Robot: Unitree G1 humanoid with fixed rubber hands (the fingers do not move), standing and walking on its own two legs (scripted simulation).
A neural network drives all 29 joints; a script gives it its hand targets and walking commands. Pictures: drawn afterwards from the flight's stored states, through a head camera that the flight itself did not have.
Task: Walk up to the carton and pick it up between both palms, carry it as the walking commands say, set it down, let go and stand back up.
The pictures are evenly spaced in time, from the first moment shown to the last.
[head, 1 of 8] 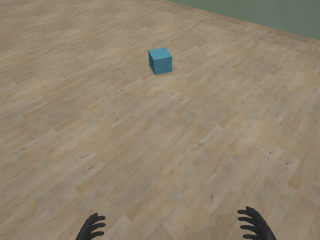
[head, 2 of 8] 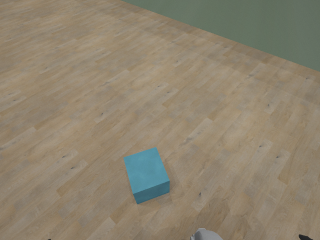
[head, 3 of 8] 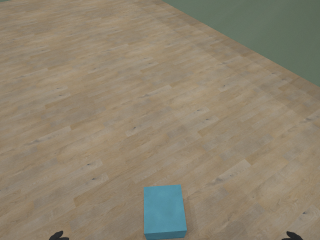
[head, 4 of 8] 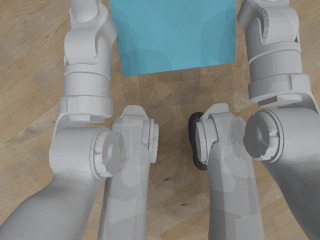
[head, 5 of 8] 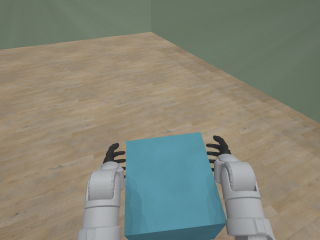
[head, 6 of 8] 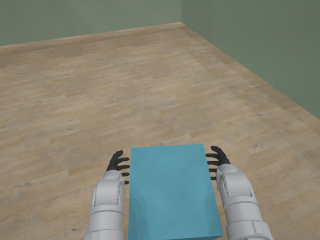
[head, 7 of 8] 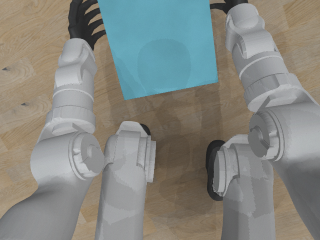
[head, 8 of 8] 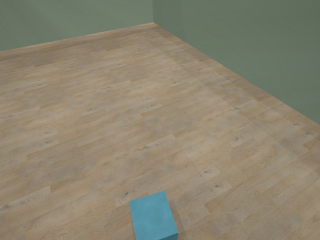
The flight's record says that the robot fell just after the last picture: no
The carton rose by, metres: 0.70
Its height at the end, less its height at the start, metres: +0.00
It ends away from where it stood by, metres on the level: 1.44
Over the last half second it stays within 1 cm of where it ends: yes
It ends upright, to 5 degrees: yes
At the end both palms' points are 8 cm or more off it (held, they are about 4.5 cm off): yes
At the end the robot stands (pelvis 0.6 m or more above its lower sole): yes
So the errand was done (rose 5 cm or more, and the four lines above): yes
